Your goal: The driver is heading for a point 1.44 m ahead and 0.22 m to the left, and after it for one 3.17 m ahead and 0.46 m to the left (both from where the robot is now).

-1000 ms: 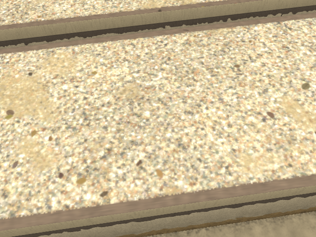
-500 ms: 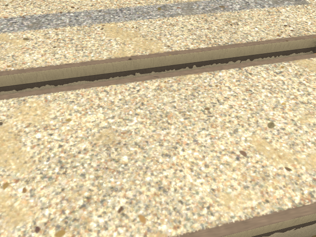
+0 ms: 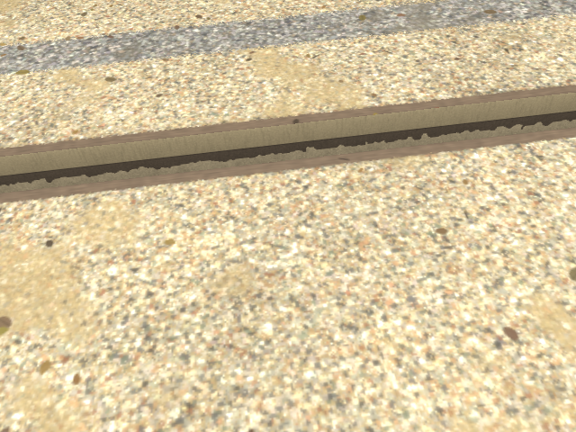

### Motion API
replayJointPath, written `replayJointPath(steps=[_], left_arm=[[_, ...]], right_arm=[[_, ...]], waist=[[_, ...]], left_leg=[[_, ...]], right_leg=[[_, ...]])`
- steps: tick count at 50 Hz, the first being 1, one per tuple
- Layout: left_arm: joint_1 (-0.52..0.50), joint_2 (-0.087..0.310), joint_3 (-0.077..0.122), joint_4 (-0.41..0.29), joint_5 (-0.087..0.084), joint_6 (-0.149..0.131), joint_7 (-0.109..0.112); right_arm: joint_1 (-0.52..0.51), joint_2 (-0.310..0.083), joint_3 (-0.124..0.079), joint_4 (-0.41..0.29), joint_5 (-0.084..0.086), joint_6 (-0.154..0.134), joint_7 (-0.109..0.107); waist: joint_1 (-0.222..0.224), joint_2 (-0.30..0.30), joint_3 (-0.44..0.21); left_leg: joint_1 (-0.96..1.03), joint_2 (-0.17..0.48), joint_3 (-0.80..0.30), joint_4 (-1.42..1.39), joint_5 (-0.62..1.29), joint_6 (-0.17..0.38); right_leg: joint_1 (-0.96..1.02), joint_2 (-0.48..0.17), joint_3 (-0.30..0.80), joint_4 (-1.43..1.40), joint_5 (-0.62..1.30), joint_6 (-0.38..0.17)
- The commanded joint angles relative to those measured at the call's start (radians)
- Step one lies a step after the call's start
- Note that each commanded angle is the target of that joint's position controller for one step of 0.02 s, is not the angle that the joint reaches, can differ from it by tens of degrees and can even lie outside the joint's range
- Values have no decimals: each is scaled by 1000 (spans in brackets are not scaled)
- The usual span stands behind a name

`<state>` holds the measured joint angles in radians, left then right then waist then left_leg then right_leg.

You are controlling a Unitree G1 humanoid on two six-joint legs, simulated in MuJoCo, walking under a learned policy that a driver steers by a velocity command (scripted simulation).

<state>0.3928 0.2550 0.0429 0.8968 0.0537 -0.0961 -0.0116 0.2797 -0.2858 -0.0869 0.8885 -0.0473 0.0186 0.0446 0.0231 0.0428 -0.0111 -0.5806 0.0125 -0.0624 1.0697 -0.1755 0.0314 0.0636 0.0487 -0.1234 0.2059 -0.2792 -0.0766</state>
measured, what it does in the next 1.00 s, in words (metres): walks ahead, turning left: left foot, then right foot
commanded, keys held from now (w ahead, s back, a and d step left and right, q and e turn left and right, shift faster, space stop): w+q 0.50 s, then w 0.50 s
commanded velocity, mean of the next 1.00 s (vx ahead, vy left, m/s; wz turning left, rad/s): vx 0.49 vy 0.00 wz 0.38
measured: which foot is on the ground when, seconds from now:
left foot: up 0.00-0.28, down 0.30-0.82, up 0.84-1.00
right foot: down 0.00-0.32, up 0.34-0.80, down 0.82-1.00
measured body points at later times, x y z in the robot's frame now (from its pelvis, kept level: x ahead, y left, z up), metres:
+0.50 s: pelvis +0.38 +0.05 -0.03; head +0.45 +0.04 +0.42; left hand +0.44 +0.32 -0.14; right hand +0.49 -0.20 -0.18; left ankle +0.43 +0.09 -0.74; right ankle +0.35 -0.10 -0.61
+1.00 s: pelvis +0.76 +0.06 +0.00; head +0.79 +0.06 +0.45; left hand +0.71 +0.33 -0.12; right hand +0.94 -0.15 -0.14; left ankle +0.63 +0.15 -0.63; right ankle +0.80 +0.00 -0.74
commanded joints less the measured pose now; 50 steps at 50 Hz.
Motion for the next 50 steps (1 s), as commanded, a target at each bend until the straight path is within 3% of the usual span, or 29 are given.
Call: replayJointPath(steps=[1,4,7,8,9,10,11,13,14,15,16,17,18,19,20,22,23,24,26,28,30,35,38,40,41,42,43,45,50], left_arm=[[29,154,32,6,3,-58,10],[136,158,41,52,-8,-92,3],[66,147,37,43,4,-58,8],[-5,120,20,8,-28,-12,24],[62,81,-2,10,-60,-9,34],[45,78,-8,17,-45,3,36],[29,75,-16,18,-64,0,41],[53,132,-6,12,-51,0,48],[112,186,8,21,-21,26,59],[135,222,16,28,-20,55,54],[106,241,11,20,-15,87,33],[126,84,-26,-59,-57,70,10],[30,159,-15,-96,-39,50,2],[-71,157,-11,-148,-56,31,-3],[-61,122,-27,-153,-61,10,1],[-2,149,-8,-131,-3,29,16],[-62,121,-9,-166,20,50,29],[-95,95,-9,-196,14,60,30],[-90,53,-31,-243,-11,61,17],[-216,64,-37,-258,9,51,8],[-281,38,-39,-264,-4,42,-10],[-425,62,-32,-311,-29,60,-37],[-281,108,-6,-271,-18,68,-22],[-9,131,15,-172,-16,50,-4],[117,180,28,-143,-2,36,9],[118,270,40,-153,28,23,10],[96,254,49,-150,1,29,-3],[-80,128,30,-184,-22,0,-17],[37,76,8,-100,-40,-41,-5]], right_arm=[[-175,-111,-50,-72,-6,-35,-4],[-354,-86,-39,-106,16,-52,-24],[-375,-55,-20,-126,10,-24,-1],[-382,-38,-3,-121,8,-7,33],[-431,15,13,-137,-10,-4,56],[-388,27,16,-123,0,1,55],[-426,71,51,-137,-23,-12,37],[-322,5,47,-94,-36,-40,11],[-287,-23,45,-101,-38,-51,-6],[-204,-56,35,-79,-30,-61,-18],[83,-119,1,-14,2,-46,-20],[240,-263,-40,12,-26,-20,-15],[204,-242,-47,11,48,4,-37],[135,-278,-52,-20,17,-4,-57],[65,-249,-46,-21,7,-18,-67],[25,-64,5,15,11,-77,-46],[22,-63,7,32,17,-98,-41],[40,-62,13,45,20,-109,-46],[-104,-103,6,-28,13,-109,-64],[-42,-69,20,-10,18,-138,-42],[49,-79,13,20,35,-168,-32],[125,-119,3,54,39,-135,-37],[118,-156,-2,62,34,-126,-44],[93,-164,-6,59,37,-118,-43],[102,-115,4,41,32,-119,-45],[264,52,42,16,48,-119,-41],[307,1,35,29,54,-115,-51],[98,-73,24,-8,41,-118,-52],[-6,-35,35,-77,26,-75,-22]], waist=[[19,-153,160],[74,-119,228],[13,-73,271],[-22,41,228],[23,26,212],[-14,4,225],[-27,-61,259],[-67,-98,186],[-76,-150,131],[-102,-181,60],[-265,-283,-45],[-231,-52,-249],[-187,-194,-468],[-169,-172,-354],[-117,-181,-224],[-22,-212,-58],[-19,-112,5],[-31,-57,-31],[62,-51,12],[5,-66,41],[-48,-31,20],[-105,14,89],[-47,52,40],[78,30,-68],[113,-20,-152],[-9,-288,-252],[-15,-289,-289],[-16,-64,-60],[-24,-113,-19]], left_leg=[[-368,20,-39,-55,86,-7],[-584,18,-4,-66,68,-14],[-544,4,30,-197,65,-8],[-236,-24,145,-324,318,3],[-154,-29,195,-218,438,57],[-183,-27,191,-231,403,85],[-75,-48,286,-221,393,113],[144,-125,337,-310,319,137],[134,-142,322,-369,163,162],[192,-175,317,-474,82,187],[541,-135,191,-469,96,259],[1206,222,-309,-416,257,545],[1195,266,-598,-548,267,503],[1057,232,-582,-629,235,482],[887,235,-551,-700,260,443],[465,146,-366,-737,278,312],[347,161,-352,-782,272,342],[402,136,-358,-787,217,359],[215,84,-222,-827,40,333],[165,69,-183,-896,298,327],[285,86,-153,-909,398,278],[491,84,-101,-957,386,189],[604,102,-77,-799,659,113],[625,75,-48,-463,734,71],[480,36,-65,-228,460,69],[186,-98,-14,120,-313,38],[81,-133,-61,302,-341,45],[41,-43,-66,288,-133,53],[0,-4,-11,173,-125,52]], right_leg=[[139,-263,118,-40,273,-61],[271,-308,158,-122,130,-96],[193,-264,46,-157,149,-51],[-69,-246,-42,-186,239,-58],[-103,-281,-40,-225,424,-87],[-54,-241,-107,-181,571,-53],[-151,-213,-160,-174,834,14],[-112,-237,-145,-32,1260,62],[31,-286,-132,108,1425,55],[121,-289,-123,320,1475,54],[-40,-273,-131,727,1560,77],[-724,-89,-59,1297,313,168],[-754,25,125,1380,-126,144],[-822,7,168,1420,-50,128],[-821,-52,186,1367,-13,87],[-610,-135,229,1208,139,44],[-635,-102,182,1349,-15,47],[-759,-100,169,1492,-101,31],[-730,-183,223,1164,-76,46],[-691,-188,127,981,147,68],[-681,-194,115,823,290,46],[-625,-108,50,495,271,6],[-453,-41,49,342,240,-2],[-215,-5,31,222,242,-12],[-16,-130,144,272,169,-30],[203,-443,609,275,230,-147],[148,-488,933,95,172,-221],[-94,-393,599,69,189,-189],[-127,-285,331,26,475,-131]])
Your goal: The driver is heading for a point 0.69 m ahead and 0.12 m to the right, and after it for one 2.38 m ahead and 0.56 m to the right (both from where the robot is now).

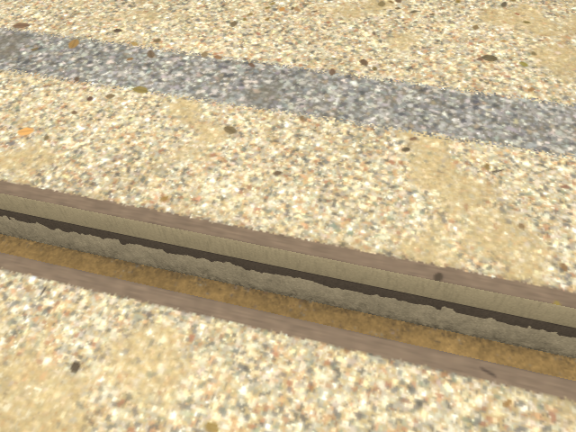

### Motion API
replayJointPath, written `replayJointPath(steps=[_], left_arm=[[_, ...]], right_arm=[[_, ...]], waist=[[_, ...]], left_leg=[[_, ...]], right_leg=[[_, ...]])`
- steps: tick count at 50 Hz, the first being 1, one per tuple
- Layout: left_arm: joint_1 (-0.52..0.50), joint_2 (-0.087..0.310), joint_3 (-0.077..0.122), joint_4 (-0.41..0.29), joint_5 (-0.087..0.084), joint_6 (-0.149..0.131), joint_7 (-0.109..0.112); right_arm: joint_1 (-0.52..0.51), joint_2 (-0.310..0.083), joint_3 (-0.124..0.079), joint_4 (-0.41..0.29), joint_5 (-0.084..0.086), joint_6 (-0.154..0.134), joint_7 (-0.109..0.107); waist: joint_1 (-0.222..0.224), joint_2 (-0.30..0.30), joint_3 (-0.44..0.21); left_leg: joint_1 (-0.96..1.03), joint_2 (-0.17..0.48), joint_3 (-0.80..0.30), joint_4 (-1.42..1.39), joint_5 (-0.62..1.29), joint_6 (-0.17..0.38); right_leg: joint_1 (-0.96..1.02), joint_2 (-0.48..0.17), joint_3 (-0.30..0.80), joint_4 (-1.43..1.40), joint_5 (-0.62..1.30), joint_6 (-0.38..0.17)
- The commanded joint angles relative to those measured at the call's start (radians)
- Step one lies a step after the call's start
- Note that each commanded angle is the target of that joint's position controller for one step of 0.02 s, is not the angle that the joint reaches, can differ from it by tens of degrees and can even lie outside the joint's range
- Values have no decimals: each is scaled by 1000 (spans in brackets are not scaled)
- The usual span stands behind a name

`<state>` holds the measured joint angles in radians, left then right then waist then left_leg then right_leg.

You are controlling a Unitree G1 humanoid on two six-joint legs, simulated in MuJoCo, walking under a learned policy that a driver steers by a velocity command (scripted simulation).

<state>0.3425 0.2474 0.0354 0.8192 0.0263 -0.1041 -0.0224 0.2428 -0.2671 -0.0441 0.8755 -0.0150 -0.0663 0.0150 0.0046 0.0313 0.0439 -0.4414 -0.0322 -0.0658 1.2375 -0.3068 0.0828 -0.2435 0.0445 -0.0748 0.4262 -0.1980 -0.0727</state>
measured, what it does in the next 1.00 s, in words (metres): walks ahead, turning right: left foot, then right foot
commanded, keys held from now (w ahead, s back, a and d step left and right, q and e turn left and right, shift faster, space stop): w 0.24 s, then w+e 0.68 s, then e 0.08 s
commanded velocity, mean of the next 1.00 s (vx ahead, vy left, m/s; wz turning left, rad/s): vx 0.49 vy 0.00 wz -0.30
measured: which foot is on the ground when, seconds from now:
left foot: up 0.00-0.32, down 0.34-0.88, up 0.90-1.00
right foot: down 0.00-0.34, up 0.36-0.86, down 0.88-1.00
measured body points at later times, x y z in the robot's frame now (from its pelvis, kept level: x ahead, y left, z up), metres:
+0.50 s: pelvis +0.26 +0.03 +0.00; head +0.28 +0.04 +0.45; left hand +0.33 +0.29 -0.14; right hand +0.34 -0.25 -0.11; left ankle +0.30 +0.08 -0.74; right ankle +0.20 -0.10 -0.66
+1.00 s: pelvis +0.48 -0.05 -0.01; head +0.51 -0.07 +0.44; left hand +0.69 +0.16 -0.13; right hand +0.46 -0.32 -0.14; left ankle +0.43 +0.10 -0.65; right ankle +0.49 -0.10 -0.74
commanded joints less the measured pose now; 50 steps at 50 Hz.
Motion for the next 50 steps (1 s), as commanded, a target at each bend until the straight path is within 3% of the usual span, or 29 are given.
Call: replayJointPath(steps=[1,4,6,7,9,13,15,16,17,18,19,20,21,22,23,26,34,35,37,38,42,43,44,45,46,47,48,49,50], left_arm=[[103,97,18,-17,-15,-34,9],[118,89,15,2,-18,-22,17],[129,80,12,11,-24,-15,19],[141,85,13,18,-25,-12,20],[175,109,20,40,-26,-10,22],[161,127,23,62,-22,11,34],[138,136,23,66,-17,24,39],[116,134,21,55,-24,29,36],[109,100,12,15,-33,31,35],[217,4,-2,0,-43,38,39],[179,110,22,15,-12,53,44],[107,109,26,0,-12,54,36],[66,90,23,-10,-16,53,27],[67,85,25,-4,-12,63,21],[76,86,27,-4,-3,77,11],[28,60,28,-30,-7,99,-14],[-243,29,13,-124,-9,99,-38],[-298,26,14,-138,2,94,-47],[-308,27,11,-148,0,94,-52],[-304,36,12,-145,3,97,-50],[-124,95,38,-107,5,118,-37],[-39,116,52,-79,2,107,-31],[74,141,69,-48,13,91,-14],[36,220,81,-46,12,78,0],[32,300,103,-87,-2,78,-9],[22,255,99,-90,-24,79,-5],[-24,223,88,-88,-32,76,0],[-55,185,77,-84,-32,71,1],[-75,167,70,-87,-40,66,6]], right_arm=[[28,-50,-7,-70,-17,15,8],[-70,-32,9,-120,-24,22,21],[-162,3,30,-156,-18,21,29],[-198,14,38,-168,-15,20,30],[-243,-9,39,-190,-13,17,23],[-228,-45,28,-201,-16,13,8],[-68,-65,11,-162,-17,2,-3],[82,-97,-6,-113,-27,-8,-11],[227,-174,-29,-98,-49,-15,-25],[209,-235,-39,-112,-65,-11,-22],[173,-188,-41,-114,-10,7,-16],[83,-117,-22,-124,-4,11,-14],[40,-77,-13,-124,-3,2,-8],[27,-61,-11,-115,-8,-9,-12],[29,-55,-10,-103,-7,-21,-17],[63,-76,-20,-79,4,-43,-17],[153,-80,-18,-44,3,-35,-24],[166,-83,-15,-34,4,-34,-34],[180,-110,-21,-24,5,-31,-41],[198,-113,-25,-7,-6,-25,-42],[129,-158,-38,-9,-5,1,-54],[112,-164,-40,-12,-10,14,-54],[78,-168,-42,-29,-4,24,-48],[153,-42,-16,-46,-30,24,-47],[143,-57,-21,-121,-16,17,-33],[56,-120,-32,-126,-17,5,-31],[30,-121,-34,-129,8,-4,-33],[38,-119,-32,-115,6,-4,-41],[33,-113,-31,-120,-11,13,-46]], waist=[[-10,-102,-58],[-8,-110,-14],[21,-115,6],[38,-118,17],[53,-126,21],[26,-90,26],[-53,-88,-64],[-117,-59,-148],[-163,42,-262],[-74,162,-297],[-99,49,-240],[-59,16,-87],[-40,13,-14],[-14,21,11],[10,29,13],[20,16,7],[-31,27,46],[-46,5,68],[-53,35,47],[-50,60,26],[50,100,-68],[93,74,-111],[160,-6,-160],[54,-142,-160],[52,-256,-209],[72,-79,-139],[45,-73,-44],[8,-17,-8],[-12,-14,-17]], left_leg=[[-161,45,6,-26,13,-1],[-211,70,79,-193,136,-24],[-178,72,123,-382,199,-38],[-155,70,140,-468,223,-39],[-131,58,155,-554,238,-25],[-56,28,149,-651,196,19],[144,-18,139,-709,171,49],[350,9,107,-753,205,73],[565,238,-145,-798,85,120],[710,493,-554,-885,107,216],[607,477,-586,-952,-40,246],[476,421,-432,-1001,-94,216],[365,366,-309,-1054,-37,177],[305,323,-214,-1076,38,134],[264,295,-147,-1098,103,110],[284,277,-22,-1128,245,88],[347,235,196,-1116,413,29],[360,234,210,-1096,536,16],[439,245,248,-1062,644,11],[481,269,254,-1029,753,16],[471,277,320,-708,1176,13],[475,299,293,-555,1069,24],[425,256,319,-283,855,0],[160,164,280,-89,-26,-20],[-216,-32,161,167,-313,-79],[-287,52,29,121,-183,-93],[-243,80,39,59,-110,-106],[-173,107,39,-23,-78,-118],[-120,116,39,-84,-73,-131]], right_leg=[[183,-266,248,-203,457,-130],[174,-205,152,-244,507,-111],[167,-179,108,-269,487,-105],[166,-181,102,-276,496,-107],[220,-223,120,-273,541,-111],[304,-262,118,-173,757,-90],[299,-244,125,17,878,-72],[206,-208,106,192,768,-55],[22,-141,70,484,388,-40],[-281,18,57,791,-352,-12],[-369,-15,129,876,-314,-16],[-395,-64,144,861,-222,-13],[-366,-94,141,805,-160,-6],[-324,-115,146,762,-129,2],[-285,-130,146,732,-114,11],[-332,-145,135,685,-35,35],[-415,-119,51,359,256,29],[-402,-104,34,309,272,24],[-377,-95,-6,243,230,6],[-358,-87,-15,290,203,-5],[-86,24,-52,296,-74,-77],[-17,28,-12,194,-139,-111],[105,11,35,-4,-89,-148],[291,-223,314,25,105,-180],[484,-395,846,-71,230,-389],[427,-385,712,-101,395,-379],[304,-356,575,-95,637,-355],[217,-300,464,-97,775,-301],[178,-258,405,-100,821,-267]])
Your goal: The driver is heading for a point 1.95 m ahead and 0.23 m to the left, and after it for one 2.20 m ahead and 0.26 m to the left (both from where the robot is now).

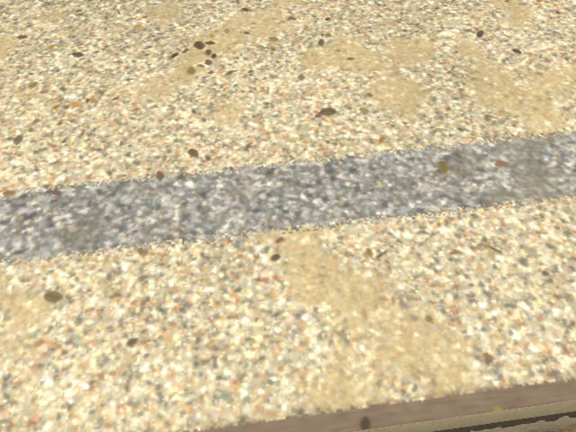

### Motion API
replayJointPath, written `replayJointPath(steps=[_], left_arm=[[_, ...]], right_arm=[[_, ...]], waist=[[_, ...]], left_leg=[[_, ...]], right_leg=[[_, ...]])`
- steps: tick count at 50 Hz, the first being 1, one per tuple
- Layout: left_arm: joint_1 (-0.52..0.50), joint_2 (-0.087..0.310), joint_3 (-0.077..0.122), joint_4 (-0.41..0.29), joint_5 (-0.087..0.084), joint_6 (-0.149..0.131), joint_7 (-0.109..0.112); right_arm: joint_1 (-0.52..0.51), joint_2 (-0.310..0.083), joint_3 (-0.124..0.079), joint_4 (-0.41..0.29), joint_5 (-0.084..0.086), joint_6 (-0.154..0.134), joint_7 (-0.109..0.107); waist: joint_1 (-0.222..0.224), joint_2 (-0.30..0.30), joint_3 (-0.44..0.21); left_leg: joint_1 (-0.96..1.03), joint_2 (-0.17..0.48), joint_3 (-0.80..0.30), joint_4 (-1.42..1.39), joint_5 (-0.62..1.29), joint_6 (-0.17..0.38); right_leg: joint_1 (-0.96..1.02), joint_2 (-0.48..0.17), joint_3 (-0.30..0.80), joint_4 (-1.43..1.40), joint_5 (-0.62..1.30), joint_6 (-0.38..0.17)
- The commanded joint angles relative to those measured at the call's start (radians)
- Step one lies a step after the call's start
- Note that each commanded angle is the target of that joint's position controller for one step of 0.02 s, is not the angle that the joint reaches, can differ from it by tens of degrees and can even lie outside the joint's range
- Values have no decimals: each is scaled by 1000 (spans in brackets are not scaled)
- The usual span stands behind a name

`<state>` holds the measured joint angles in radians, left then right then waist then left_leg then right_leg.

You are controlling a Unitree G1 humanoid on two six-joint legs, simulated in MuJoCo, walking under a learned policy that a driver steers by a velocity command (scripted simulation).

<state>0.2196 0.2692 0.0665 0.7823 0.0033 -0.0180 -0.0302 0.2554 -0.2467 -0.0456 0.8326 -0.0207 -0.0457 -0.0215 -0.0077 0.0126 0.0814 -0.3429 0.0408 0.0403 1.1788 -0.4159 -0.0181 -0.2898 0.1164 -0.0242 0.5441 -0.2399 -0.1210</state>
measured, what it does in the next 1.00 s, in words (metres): walks ahead: left foot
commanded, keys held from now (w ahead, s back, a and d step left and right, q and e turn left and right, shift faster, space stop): e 0.14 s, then q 0.80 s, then no key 0.06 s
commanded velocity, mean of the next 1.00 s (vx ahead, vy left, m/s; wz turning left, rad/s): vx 0.09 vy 0.00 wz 0.15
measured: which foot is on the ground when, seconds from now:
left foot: up 0.00-0.44, down 0.46-1.00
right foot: down 0.00-0.48, up 0.50-1.00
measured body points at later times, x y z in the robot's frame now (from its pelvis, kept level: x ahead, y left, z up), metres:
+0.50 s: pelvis +0.14 +0.05 +0.00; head +0.13 +0.05 +0.45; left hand +0.30 +0.29 -0.11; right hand +0.19 -0.23 -0.13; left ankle +0.09 +0.13 -0.72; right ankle +0.04 -0.03 -0.70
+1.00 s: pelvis +0.16 +0.04 +0.01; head +0.19 +0.06 +0.45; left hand +0.31 +0.34 -0.09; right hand +0.34 -0.23 -0.08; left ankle +0.09 +0.13 -0.73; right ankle +0.14 -0.09 -0.67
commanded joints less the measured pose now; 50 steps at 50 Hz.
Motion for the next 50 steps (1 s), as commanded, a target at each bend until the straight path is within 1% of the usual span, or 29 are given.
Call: replayJointPath(steps=[1,5,6,7,8,10,13,15,16,17,19,20,22,23,24,25,26,27,28,30,33,34,36,45,46,47,48,49,50], left_arm=[[22,128,28,-54,-18,-22,15],[78,169,33,-43,-10,-11,30],[79,172,38,-42,-3,-7,30],[85,171,38,-46,-5,-2,32],[85,160,32,-61,27,-5,32],[102,151,25,-61,29,4,41],[133,127,9,-43,31,9,47],[124,127,4,-38,45,9,57],[137,123,0,-31,39,0,64],[98,88,-19,-31,25,0,71],[18,105,-25,-42,30,-1,74],[-27,122,-24,-49,30,-9,69],[-77,152,-18,-54,9,-3,65],[-112,165,-13,-56,-3,2,65],[-177,175,-5,-82,-8,6,68],[-177,111,-9,-108,8,15,78],[-71,58,-27,-62,34,24,84],[-28,73,-23,-34,35,29,83],[-63,106,-10,-32,34,32,80],[-149,95,-17,-53,26,59,62],[-225,107,-8,-77,14,79,49],[-198,120,-2,-55,22,73,41],[-225,113,5,-62,28,69,38],[-279,119,13,-113,28,55,41],[-309,97,5,-139,15,58,42],[-298,92,-1,-144,11,57,41],[-223,120,6,-106,24,50,37],[-203,126,10,-99,25,48,36],[-235,98,1,-127,8,47,34]], right_arm=[[31,-127,-28,-79,-18,14,-10],[-12,-82,-11,-118,-23,61,15],[-6,-78,-6,-116,-33,67,17],[-18,-91,-7,-126,-31,70,17],[22,-113,-13,-102,-29,71,20],[9,-147,-24,-103,-23,80,23],[-15,-149,-25,-97,-21,86,35],[-34,-147,-25,-88,-22,82,39],[-58,-155,-33,-86,-14,84,32],[-86,-127,-23,-97,-12,83,33],[-22,-107,-16,-73,-16,87,32],[20,-128,-22,-69,-16,87,25],[83,-137,-27,-61,-7,80,13],[151,-130,-28,-46,-6,71,10],[247,-170,-40,-22,-4,57,8],[208,-242,-49,-22,17,43,4],[182,-173,-16,-50,35,16,18],[138,-191,-26,-76,39,11,21],[87,-194,-28,-97,37,16,19],[26,-179,-30,-112,17,38,6],[108,-188,-41,-94,17,44,2],[66,-172,-32,-122,-5,38,-1],[71,-187,-36,-139,2,30,-3],[55,-211,-49,-195,-10,45,-6],[80,-228,-56,-182,2,55,0],[69,-237,-61,-185,1,64,4],[11,-203,-50,-214,-14,62,-2],[-15,-190,-42,-226,-12,61,-4],[-4,-220,-49,-212,-1,72,3]], waist=[[-21,-10,-81],[-10,-33,-162],[-12,-46,-194],[-6,-54,-202],[1,-58,-259],[12,-74,-230],[39,-81,-144],[50,-80,-101],[66,-78,-77],[57,-71,-37],[17,-118,-69],[-7,-149,-80],[-42,-144,-121],[-85,-110,-125],[-136,-11,-111],[-61,194,-22],[5,12,-59],[21,-11,-76],[26,-19,-72],[20,66,-92],[-22,76,-102],[-16,36,-149],[-27,58,-170],[-42,90,-158],[-50,100,-120],[-49,134,-118],[-32,119,-187],[-20,85,-203],[-20,96,-152]], left_leg=[[-165,44,-65,-67,42,-40],[-164,-7,-14,-118,125,-45],[-166,-13,-17,-79,156,-47],[-179,-12,-22,-77,173,-46],[-161,-29,2,6,293,-17],[-208,-13,-17,39,272,10],[-261,-5,-46,29,241,32],[-271,-28,-70,27,207,42],[-281,-58,-104,16,183,47],[-248,-64,-119,-130,134,37],[-60,-102,-64,-226,123,42],[30,-104,-30,-283,124,45],[147,-132,24,-405,132,60],[210,-131,17,-544,239,73],[318,-60,-94,-682,691,109],[388,156,-419,-738,1436,217],[359,248,-494,-717,1640,288],[338,250,-478,-747,1500,330],[326,220,-453,-770,1360,326],[231,161,-400,-794,1216,307],[318,118,-368,-773,1254,249],[311,116,-332,-703,1295,239],[300,94,-343,-688,1299,219],[364,128,-517,-625,1242,297],[369,81,-500,-647,1213,277],[367,77,-511,-643,1214,275],[354,141,-545,-609,1269,297],[318,138,-548,-602,1244,293],[303,67,-497,-627,1187,257]], right_leg=[[194,-297,311,-225,891,-191],[207,-233,239,-177,1151,-128],[210,-231,227,-147,1212,-109],[209,-222,228,-138,1200,-91],[238,-242,217,-131,1158,-82],[255,-246,221,-135,1057,-75],[299,-304,262,-147,969,-118],[315,-338,265,-144,946,-144],[327,-364,274,-155,921,-157],[304,-323,216,-168,922,-133],[254,-297,135,-125,1048,-94],[210,-291,106,-102,1114,-83],[191,-276,77,54,1220,-69],[156,-255,58,179,1139,-53],[18,-178,23,405,838,-7],[-233,-14,0,626,-228,63],[-246,-46,113,697,-288,85],[-244,-66,120,724,-249,111],[-262,-94,120,700,-204,125],[-162,-118,88,600,-181,165],[-229,-107,57,556,-120,174],[-185,-100,41,593,37,151],[-197,-81,25,611,61,137],[-281,-75,77,577,-56,135],[-303,-65,48,465,-165,153],[-278,-56,40,436,-185,158],[-201,-74,70,524,-55,136],[-160,-81,80,508,-53,126],[-168,-64,40,355,-186,139]])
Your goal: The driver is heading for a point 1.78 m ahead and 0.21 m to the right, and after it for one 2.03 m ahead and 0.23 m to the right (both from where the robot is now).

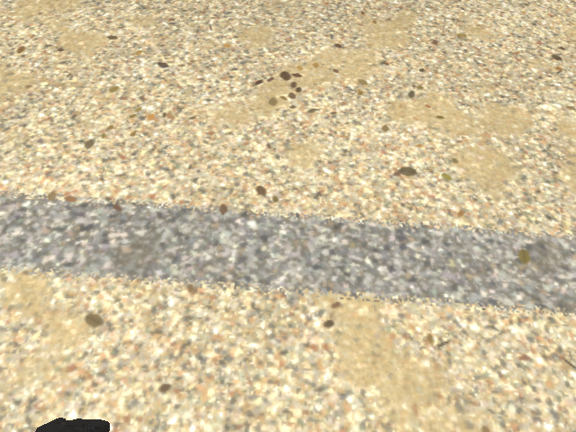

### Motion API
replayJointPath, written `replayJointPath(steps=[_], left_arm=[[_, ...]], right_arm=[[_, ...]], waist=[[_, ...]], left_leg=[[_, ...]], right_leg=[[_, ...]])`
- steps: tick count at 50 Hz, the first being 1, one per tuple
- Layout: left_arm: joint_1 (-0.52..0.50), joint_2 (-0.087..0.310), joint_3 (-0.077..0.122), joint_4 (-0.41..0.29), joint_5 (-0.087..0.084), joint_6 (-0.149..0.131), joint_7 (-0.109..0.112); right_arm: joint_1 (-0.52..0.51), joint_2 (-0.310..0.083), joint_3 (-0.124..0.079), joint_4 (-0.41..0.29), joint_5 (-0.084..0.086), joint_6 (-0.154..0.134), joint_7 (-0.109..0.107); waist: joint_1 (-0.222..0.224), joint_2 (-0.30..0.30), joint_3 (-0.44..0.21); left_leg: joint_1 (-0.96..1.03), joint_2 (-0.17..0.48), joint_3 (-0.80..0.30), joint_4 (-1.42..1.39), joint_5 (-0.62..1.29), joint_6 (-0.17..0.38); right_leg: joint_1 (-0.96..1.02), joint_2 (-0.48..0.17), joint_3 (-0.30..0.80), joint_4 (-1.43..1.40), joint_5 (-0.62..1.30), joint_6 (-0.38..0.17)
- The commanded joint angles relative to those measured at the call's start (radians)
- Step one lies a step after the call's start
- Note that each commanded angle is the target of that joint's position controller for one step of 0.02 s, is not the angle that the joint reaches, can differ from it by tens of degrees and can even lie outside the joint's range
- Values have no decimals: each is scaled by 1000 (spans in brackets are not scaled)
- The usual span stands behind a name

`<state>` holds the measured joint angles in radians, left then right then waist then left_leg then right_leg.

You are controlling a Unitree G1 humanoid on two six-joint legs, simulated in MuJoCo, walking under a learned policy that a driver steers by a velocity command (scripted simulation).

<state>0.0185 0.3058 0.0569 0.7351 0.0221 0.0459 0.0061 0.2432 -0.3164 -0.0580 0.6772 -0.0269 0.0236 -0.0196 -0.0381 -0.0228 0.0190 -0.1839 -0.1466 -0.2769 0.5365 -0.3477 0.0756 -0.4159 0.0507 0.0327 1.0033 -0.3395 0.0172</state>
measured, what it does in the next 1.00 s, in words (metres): steps on the spot: right foot, then left foot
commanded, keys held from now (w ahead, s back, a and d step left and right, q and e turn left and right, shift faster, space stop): no key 1.00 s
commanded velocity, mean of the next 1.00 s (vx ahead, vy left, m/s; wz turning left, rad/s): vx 0.00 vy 0.00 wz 0.10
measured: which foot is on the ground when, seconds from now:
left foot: down 0.00-0.10, up 0.12-0.44, down 0.46-1.00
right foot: up 0.00-0.06, down 0.08-1.00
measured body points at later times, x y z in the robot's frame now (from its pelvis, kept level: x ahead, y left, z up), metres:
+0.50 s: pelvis -0.01 -0.02 +0.01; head +0.01 -0.03 +0.46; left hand +0.04 +0.22 -0.13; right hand +0.13 -0.25 -0.13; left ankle -0.07 +0.11 -0.73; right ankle -0.07 -0.11 -0.73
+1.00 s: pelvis -0.06 +0.02 +0.02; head -0.06 +0.02 +0.47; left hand -0.02 +0.26 -0.14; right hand +0.00 -0.22 -0.13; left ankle -0.07 +0.11 -0.73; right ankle -0.07 -0.11 -0.73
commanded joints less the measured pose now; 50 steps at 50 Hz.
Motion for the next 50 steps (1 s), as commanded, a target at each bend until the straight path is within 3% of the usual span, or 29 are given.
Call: replayJointPath(steps=[1,2,3,4,5,6,7,8,9,10,12,15,21,22,23,24,25,27,28,32,36,38,41,43,50], left_arm=[[-8,47,2,-74,-14,-21,-7],[97,63,8,-25,-1,-26,-8],[67,39,1,-52,-16,-24,-7],[112,26,-3,-39,-11,-33,-5],[161,49,3,-17,-4,-44,2],[149,101,8,-18,2,-53,7],[191,64,-5,-23,-26,-63,4],[176,85,-2,-32,-22,-72,3],[113,58,-8,-43,-10,-77,2],[80,35,-18,-38,0,-78,3],[116,39,-23,-7,11,-79,8],[187,33,-26,48,2,-78,7],[215,15,-28,107,-8,-71,6],[205,18,-24,113,-13,-68,9],[208,22,-19,113,-20,-66,13],[230,25,-15,115,-25,-69,16],[267,1,-18,137,-31,-70,18],[227,-2,-18,171,-27,-71,24],[203,15,-13,178,-27,-71,22],[172,-7,-12,204,-29,-54,19],[152,-9,-10,241,-23,-48,17],[171,-16,-11,266,-16,-47,11],[157,-12,-8,283,-18,-53,7],[164,-22,-13,304,-9,-46,8],[183,-35,-21,337,-12,-50,6]], right_arm=[[-23,-155,-39,-57,4,12,6],[-117,-97,-16,-86,0,6,1],[-84,-123,-23,-73,16,17,5],[-122,-127,-23,-71,25,23,5],[-119,-100,-19,-79,34,24,1],[-81,-75,-20,-91,23,30,-8],[-18,-104,-27,-48,-6,31,-20],[-13,-90,-22,-36,-7,29,-20],[-49,-67,-14,-24,6,34,-12],[-80,-61,-9,-13,9,43,3],[-112,-47,-1,6,14,58,24],[-142,-9,17,38,10,62,29],[-129,28,37,112,18,43,8],[-106,33,40,132,17,34,4],[-82,13,37,155,18,24,-2],[-63,-24,30,174,16,14,-8],[-86,-33,29,185,20,4,-14],[-128,-12,27,186,32,-6,-13],[-114,-11,27,194,25,-9,-14],[-91,10,36,243,16,-25,-14],[-108,3,39,269,15,-31,-7],[-80,-1,38,292,10,-34,0],[-82,-1,39,305,9,-41,4],[-69,1,44,307,8,-43,4],[-46,14,51,333,9,-48,5]], waist=[[18,150,-92],[62,129,-164],[53,129,-115],[87,111,-110],[91,-20,-134],[58,-243,-68],[40,-88,-75],[31,-54,-74],[20,-38,-60],[14,-35,-41],[28,-70,-45],[48,-95,-52],[44,-126,-81],[26,-98,-84],[26,-40,-99],[43,29,-126],[74,108,-97],[51,97,-44],[34,67,-44],[36,63,-51],[39,37,-24],[40,31,21],[40,31,6],[37,-6,3],[37,41,-15]], left_leg=[[123,243,-170,19,1122,146],[39,302,-191,75,1166,143],[37,216,-139,56,1049,98],[1,197,-113,111,970,67],[-85,145,-45,251,711,12],[-292,37,99,439,-77,-42],[-339,29,137,559,-291,-49],[-310,73,145,608,-278,-68],[-254,117,135,601,-221,-86],[-215,133,144,580,-178,-96],[-167,125,177,484,-123,-105],[-141,127,216,315,-89,-104],[0,146,263,-36,5,-87],[62,163,255,-134,145,-83],[154,201,226,-191,434,-78],[248,258,194,-169,703,-68],[272,298,181,-145,869,-47],[218,282,195,-180,753,-47],[207,275,197,-209,707,-48],[150,262,213,-269,637,-43],[106,257,204,-315,536,-40],[62,250,187,-348,444,-30],[50,248,182,-365,412,-27],[42,251,171,-385,369,-18],[12,242,169,-409,302,-13]], right_leg=[[22,11,-40,-156,-79,3],[193,-23,-10,-92,112,-26],[172,20,-57,-315,-27,-18],[281,12,-58,-447,117,-24],[433,-79,44,-560,544,-56],[541,-281,236,-573,1105,-166],[496,-395,328,-558,1328,-246],[416,-429,348,-594,1222,-306],[337,-404,334,-630,1061,-318],[294,-360,259,-648,1009,-289],[310,-284,147,-661,983,-230],[391,-244,90,-665,1015,-174],[451,-229,71,-654,971,-143],[435,-223,67,-648,918,-127],[403,-205,61,-644,803,-102],[357,-172,47,-656,625,-79],[319,-147,21,-728,469,-61],[361,-136,15,-780,477,-41],[386,-143,12,-764,536,-39],[459,-151,15,-786,483,-32],[449,-151,18,-814,379,-21],[423,-144,26,-824,290,-25],[420,-147,27,-824,276,-23],[411,-129,9,-820,252,-24],[402,-130,14,-809,253,-19]])
Velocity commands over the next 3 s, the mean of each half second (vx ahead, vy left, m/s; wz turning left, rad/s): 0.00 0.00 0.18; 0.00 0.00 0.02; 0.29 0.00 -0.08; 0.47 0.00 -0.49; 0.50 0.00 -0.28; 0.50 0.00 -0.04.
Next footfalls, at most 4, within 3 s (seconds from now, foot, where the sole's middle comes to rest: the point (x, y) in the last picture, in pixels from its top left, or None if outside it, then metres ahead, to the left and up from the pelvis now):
0.08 right None -0.03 -0.11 -0.77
0.46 left None -0.03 0.11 -0.77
1.56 left None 0.01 0.12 -0.77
1.94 right None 0.43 0.00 -0.77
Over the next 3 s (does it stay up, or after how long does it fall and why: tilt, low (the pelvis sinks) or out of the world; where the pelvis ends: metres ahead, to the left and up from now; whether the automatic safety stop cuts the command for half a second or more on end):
stays up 0.85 -0.01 0.00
